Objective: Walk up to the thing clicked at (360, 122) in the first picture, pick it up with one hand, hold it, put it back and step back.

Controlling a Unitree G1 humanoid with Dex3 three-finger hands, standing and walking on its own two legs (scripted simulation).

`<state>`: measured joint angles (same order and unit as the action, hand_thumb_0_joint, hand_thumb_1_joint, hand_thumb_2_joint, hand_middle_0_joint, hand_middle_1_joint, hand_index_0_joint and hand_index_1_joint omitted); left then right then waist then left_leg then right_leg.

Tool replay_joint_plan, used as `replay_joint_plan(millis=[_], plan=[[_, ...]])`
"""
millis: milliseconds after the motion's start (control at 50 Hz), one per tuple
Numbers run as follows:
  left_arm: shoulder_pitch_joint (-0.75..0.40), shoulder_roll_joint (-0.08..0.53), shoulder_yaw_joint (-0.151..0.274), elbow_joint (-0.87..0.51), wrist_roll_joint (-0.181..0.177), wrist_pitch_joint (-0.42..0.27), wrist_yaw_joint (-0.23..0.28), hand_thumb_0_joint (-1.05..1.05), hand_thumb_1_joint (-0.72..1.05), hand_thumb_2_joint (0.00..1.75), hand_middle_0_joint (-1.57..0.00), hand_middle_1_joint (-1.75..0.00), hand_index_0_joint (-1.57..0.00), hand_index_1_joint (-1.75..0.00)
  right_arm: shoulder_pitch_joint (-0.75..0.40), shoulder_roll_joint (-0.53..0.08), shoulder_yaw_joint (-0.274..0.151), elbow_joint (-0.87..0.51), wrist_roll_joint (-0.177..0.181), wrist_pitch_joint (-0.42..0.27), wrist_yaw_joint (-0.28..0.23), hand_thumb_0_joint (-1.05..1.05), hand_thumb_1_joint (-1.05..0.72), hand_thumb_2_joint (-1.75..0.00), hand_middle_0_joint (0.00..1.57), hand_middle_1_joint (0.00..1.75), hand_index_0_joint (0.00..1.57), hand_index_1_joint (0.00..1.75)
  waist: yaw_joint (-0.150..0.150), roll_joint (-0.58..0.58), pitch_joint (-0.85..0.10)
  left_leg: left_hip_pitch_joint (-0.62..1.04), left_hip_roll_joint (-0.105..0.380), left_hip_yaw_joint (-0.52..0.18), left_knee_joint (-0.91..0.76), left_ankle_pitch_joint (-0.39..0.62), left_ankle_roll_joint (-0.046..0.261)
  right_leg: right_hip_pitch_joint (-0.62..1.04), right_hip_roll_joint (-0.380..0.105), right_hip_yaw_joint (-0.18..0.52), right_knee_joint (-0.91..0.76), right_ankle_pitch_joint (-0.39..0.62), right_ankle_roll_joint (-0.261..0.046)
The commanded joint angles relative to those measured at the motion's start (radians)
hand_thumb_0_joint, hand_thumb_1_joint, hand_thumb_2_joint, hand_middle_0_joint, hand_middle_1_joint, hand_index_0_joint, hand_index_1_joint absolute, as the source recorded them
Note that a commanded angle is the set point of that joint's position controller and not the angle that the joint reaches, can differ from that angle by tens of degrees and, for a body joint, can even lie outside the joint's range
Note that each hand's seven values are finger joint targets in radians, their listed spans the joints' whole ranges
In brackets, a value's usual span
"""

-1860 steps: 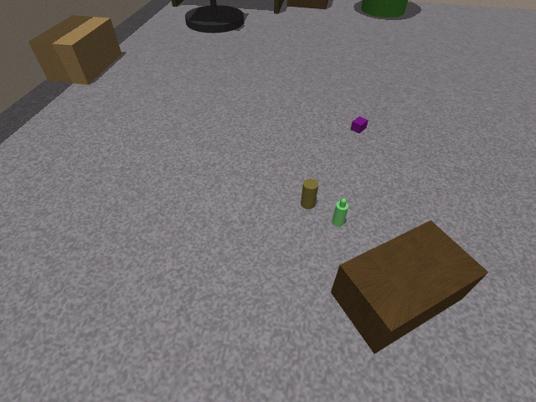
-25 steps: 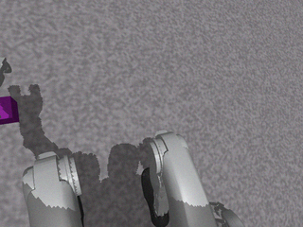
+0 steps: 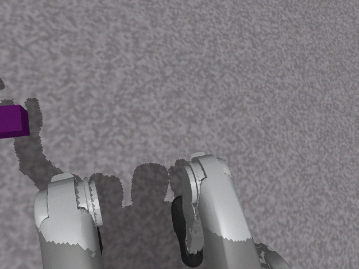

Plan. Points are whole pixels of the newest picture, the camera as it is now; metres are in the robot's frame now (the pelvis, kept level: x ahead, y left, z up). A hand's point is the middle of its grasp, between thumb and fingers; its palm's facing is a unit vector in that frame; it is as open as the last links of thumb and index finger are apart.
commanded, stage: close in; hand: left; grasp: from above
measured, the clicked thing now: (5, 122) +0.46 +0.35 -0.29
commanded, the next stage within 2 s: rest palm in 0.12 s
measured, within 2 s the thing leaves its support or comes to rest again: neither
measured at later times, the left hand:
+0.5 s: hand out of the picture +0.45 +0.33 -0.22, palm faces -0.49 -0.09 -0.87, open 13.1 cm
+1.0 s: hand (4, 123) +0.45 +0.33 -0.25, palm faces -0.46 -0.11 -0.88, open 13.8 cm
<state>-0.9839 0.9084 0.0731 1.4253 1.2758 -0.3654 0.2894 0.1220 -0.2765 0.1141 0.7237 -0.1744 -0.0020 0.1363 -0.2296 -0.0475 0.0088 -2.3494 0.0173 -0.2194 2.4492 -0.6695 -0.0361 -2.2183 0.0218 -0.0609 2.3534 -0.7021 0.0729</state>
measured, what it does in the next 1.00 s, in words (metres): stands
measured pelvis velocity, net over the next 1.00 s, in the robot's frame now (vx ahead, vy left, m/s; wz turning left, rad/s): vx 0.01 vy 0.00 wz -0.07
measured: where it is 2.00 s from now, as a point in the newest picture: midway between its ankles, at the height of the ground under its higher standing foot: (143, 255)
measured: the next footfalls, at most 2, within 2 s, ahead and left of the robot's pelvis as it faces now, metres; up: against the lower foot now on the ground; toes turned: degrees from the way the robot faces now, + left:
none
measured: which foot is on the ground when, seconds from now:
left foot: down 0.00-1.00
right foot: down 0.00-1.00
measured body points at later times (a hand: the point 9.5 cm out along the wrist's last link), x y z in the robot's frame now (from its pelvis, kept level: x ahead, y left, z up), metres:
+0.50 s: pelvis +0.00 +0.00 -0.01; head +0.26 +0.11 +0.34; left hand +0.47 +0.34 -0.17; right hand +0.04 -0.26 -0.09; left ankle +0.07 +0.14 -0.29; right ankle +0.10 -0.14 -0.29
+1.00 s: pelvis +0.01 +0.00 -0.02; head +0.27 +0.12 +0.32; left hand +0.47 +0.33 -0.20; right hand +0.08 -0.26 -0.09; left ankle +0.07 +0.14 -0.29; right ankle +0.10 -0.14 -0.29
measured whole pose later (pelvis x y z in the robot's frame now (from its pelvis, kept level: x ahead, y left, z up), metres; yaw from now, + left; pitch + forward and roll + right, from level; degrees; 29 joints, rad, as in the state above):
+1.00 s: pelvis +0.01 +0.00 -0.02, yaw -4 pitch +29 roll -13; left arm -1.00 1.01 0.14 1.67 1.34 -0.30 0.55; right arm 0.04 -0.30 0.24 0.69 -0.28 -0.13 0.19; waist -0.33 -0.13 0.10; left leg -2.37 0.03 -0.28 2.56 -0.71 -0.04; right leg -2.24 0.06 -0.10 2.41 -0.71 0.08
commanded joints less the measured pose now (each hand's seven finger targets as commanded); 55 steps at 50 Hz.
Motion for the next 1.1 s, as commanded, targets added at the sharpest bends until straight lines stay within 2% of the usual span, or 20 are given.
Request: replay_joint_plan(millis=[0,80,160,180,240,300,380,480,620,660,700,760,800,840,900,920,940,1020,1060,1080], plan=[[-0.293,0.244,0.056,-0.08,0.031,-0.013,0.094,0.0,-0.32,0.88,-0.27,-0.87,-0.28,-0.87,0.206,-0.269,-0.07,-0.006,-0.004,0.011,-0.01,0.0,-0.9,-0.9,0.2,0.3,0.2,0.3,-0.027,0.4,-0.667,0.602,0.001,0.126,-0.241,0.212,0.043,0.245,0.032,-0.144,-0.214,0.252,-0.1],[-0.309,0.249,0.062,0.016,0.073,0.004,0.149,0.0,-0.3,0.89,-0.28,-0.89,-0.29,-0.88,0.187,-0.265,-0.054,-0.01,-0.015,0.003,-0.005,0.0,-0.9,-0.9,0.2,0.3,0.2,0.3,-0.054,0.383,-0.606,0.566,0.0,0.126,-0.233,0.196,0.049,0.213,0.035,-0.145,-0.2,0.249,-0.1],[-0.338,0.293,0.093,0.029,0.096,0.024,0.207,0.0,-0.26,0.88,-0.3,-0.88,-0.3,-0.87,0.171,-0.277,-0.045,-0.015,-0.026,-0.012,-0.009,0.0,-0.9,-0.9,0.2,0.3,0.2,0.3,-0.052,0.415,-0.624,0.561,-0.001,0.132,-0.231,0.18,0.047,0.217,0.034,-0.144,-0.189,0.241,-0.099],[-0.329,0.277,0.073,0.055,0.1,0.033,0.211,0.0,-0.27,0.88,-0.29,-0.89,-0.3,-0.88,0.166,-0.272,-0.044,-0.02,-0.028,-0.018,-0.008,0.0,-0.9,-0.9,0.2,0.3,0.2,0.3,-0.06,0.415,-0.621,0.553,0.002,0.131,-0.226,0.162,0.049,0.211,0.039,-0.141,-0.193,0.231,-0.1],[-0.358,0.292,0.081,0.052,0.094,0.058,0.23,0.0,-0.36,0.85,-0.23,-0.85,-0.23,-0.85,0.176,-0.28,-0.036,-0.022,-0.039,-0.036,-0.01,0.0,-0.9,-0.9,0.2,0.3,0.2,0.3,-0.073,0.42,-0.631,0.545,0.0,0.132,-0.217,0.162,0.05,0.224,0.036,-0.14,-0.192,0.24,-0.096],[-0.325,0.253,0.045,0.14,0.075,0.079,0.225,0.0,-0.38,0.87,-0.22,-0.86,-0.21,-0.87,0.17,-0.282,-0.028,-0.019,-0.042,-0.054,-0.01,0.0,-0.9,-0.9,0.2,0.3,0.2,0.3,-0.103,0.36,-0.563,0.483,0.002,0.128,-0.204,0.109,0.058,0.204,0.042,-0.14,-0.202,0.201,-0.091],[-0.329,0.323,0.07,0.075,0.059,0.076,0.217,0.0,-0.4,0.9,-0.22,-0.86,-0.2,-0.87,0.162,-0.295,-0.019,-0.025,-0.049,-0.073,-0.014,0.0,-0.9,-0.9,0.2,0.3,0.2,0.3,-0.076,0.425,-0.628,0.547,0.005,0.121,-0.204,0.127,0.047,0.234,0.042,-0.15,-0.181,0.21,-0.096],[-0.303,0.318,0.065,0.091,0.034,0.053,0.218,0.0,-0.44,0.93,-0.19,-0.86,-0.17,-0.87,0.165,-0.299,-0.001,-0.019,-0.055,-0.083,-0.007,0.0,-0.9,-0.9,0.2,0.3,0.2,0.3,-0.096,0.385,-0.585,0.496,0.009,0.112,-0.178,0.136,0.052,0.249,0.048,-0.155,-0.181,0.229,-0.088],[-0.266,0.365,0.106,0.07,0.047,0.034,0.263,0.0,-0.47,0.96,-0.18,-0.84,-0.16,-0.87,0.156,-0.312,0.019,-0.017,-0.078,-0.09,0.008,0.0,-0.9,-0.9,0.2,0.3,0.2,0.3,-0.083,0.445,-0.614,0.551,0.015,0.106,-0.169,0.212,0.044,0.277,0.055,-0.171,-0.155,0.289,-0.088],[-0.267,0.339,0.079,0.129,0.058,0.037,0.27,0.0,-0.45,0.94,-0.19,-0.84,-0.16,-0.87,0.145,-0.314,0.026,-0.015,-0.089,-0.097,0.018,0.0,-0.9,-0.9,0.2,0.3,0.2,0.3,-0.115,0.416,-0.545,0.51,0.019,0.104,-0.153,0.179,0.046,0.249,0.058,-0.178,-0.15,0.27,-0.085],[-0.279,0.378,0.104,0.079,0.06,0.035,0.287,0.0,-0.46,0.96,-0.19,-0.83,-0.16,-0.86,0.148,-0.323,0.028,-0.016,-0.09,-0.099,0.02,0.0,-0.9,-0.9,0.2,0.3,0.2,0.3,-0.095,0.449,-0.585,0.543,0.018,0.1,-0.163,0.205,0.042,0.278,0.057,-0.178,-0.149,0.289,-0.088],[-0.252,0.349,0.08,0.14,0.069,0.051,0.292,0.0,-0.47,0.96,-0.17,-0.85,-0.15,-0.87,0.136,-0.328,0.035,-0.023,-0.102,-0.113,0.033,0.0,-0.9,-0.9,0.2,0.3,0.2,0.3,-0.121,0.424,-0.549,0.524,0.023,0.1,-0.139,0.204,0.048,0.279,0.062,-0.172,-0.145,0.3,-0.081],[-0.244,0.391,0.113,0.139,0.056,0.054,0.305,0.0,-0.48,0.97,-0.16,-0.86,-0.14,-0.89,0.12,-0.333,0.033,-0.025,-0.098,-0.114,0.03,0.0,-0.9,-0.9,0.2,0.3,0.2,0.3,-0.103,0.422,-0.569,0.51,0.025,0.097,-0.14,0.19,0.048,0.288,0.063,-0.172,-0.151,0.289,-0.082],[-0.252,0.355,0.085,0.122,0.056,0.058,0.304,0.0,-0.51,0.97,-0.15,-0.87,-0.12,-0.89,0.123,-0.319,0.038,-0.017,-0.105,-0.118,0.034,0.0,-0.9,-0.9,0.2,0.3,0.2,0.3,-0.103,0.427,-0.564,0.502,0.026,0.098,-0.143,0.184,0.045,0.291,0.066,-0.171,-0.148,0.287,-0.084],[-0.254,0.368,0.098,0.116,0.046,0.063,0.304,0.0,-0.52,0.99,-0.14,-0.88,-0.11,-0.91,0.112,-0.335,0.034,-0.031,-0.105,-0.121,0.033,0.0,-0.9,-0.9,0.2,0.3,0.2,0.3,-0.106,0.431,-0.579,0.512,0.023,0.093,-0.143,0.18,0.045,0.296,0.065,-0.182,-0.147,0.283,-0.083],[-0.257,0.336,0.066,0.127,0.047,0.065,0.299,0.0,-0.52,0.98,-0.14,-0.88,-0.11,-0.91,0.107,-0.325,0.035,-0.017,-0.104,-0.122,0.035,0.0,-0.9,-0.9,0.2,0.3,0.2,0.3,-0.105,0.437,-0.56,0.512,0.026,0.095,-0.14,0.179,0.042,0.276,0.066,-0.179,-0.141,0.282,-0.086],[-0.246,0.322,0.06,0.163,0.05,0.069,0.295,0.0,-0.51,0.97,-0.15,-0.88,-0.12,-0.9,0.104,-0.332,0.036,-0.022,-0.108,-0.128,0.04,0.0,-0.9,-0.9,0.2,0.3,0.2,0.3,-0.129,0.423,-0.532,0.513,0.026,0.09,-0.136,0.178,0.042,0.265,0.067,-0.188,-0.135,0.281,-0.083],[-0.239,0.395,0.115,0.131,0.046,0.067,0.294,0.0,-0.52,0.99,-0.14,-0.89,-0.11,-0.91,0.117,-0.35,0.032,-0.026,-0.105,-0.126,0.039,0.0,-0.9,-0.9,0.2,0.3,0.2,0.3,-0.114,0.422,-0.549,0.51,0.026,0.086,-0.137,0.201,0.043,0.303,0.065,-0.184,-0.139,0.3,-0.081],[-0.24,0.374,0.104,0.145,0.043,0.064,0.293,0.0,-0.53,0.99,-0.12,-0.92,-0.1,-0.94,0.096,-0.341,0.038,-0.03,-0.109,-0.126,0.042,0.0,-0.9,-0.91,0.2,0.3,0.2,0.3,-0.119,0.435,-0.539,0.509,0.029,0.084,-0.141,0.179,0.042,0.292,0.069,-0.185,-0.141,0.283,-0.083],[-0.26,0.334,0.067,0.141,0.033,0.059,0.288,0.0,-0.53,1.0,-0.13,-0.91,-0.1,-0.93,0.079,-0.339,0.042,-0.046,-0.105,-0.131,0.043,0.0,-0.9,-0.9,0.2,0.3,0.2,0.3,-0.131,0.414,-0.514,0.481,0.028,0.084,-0.132,0.148,0.044,0.271,0.068,-0.189,-0.14,0.262,-0.081]])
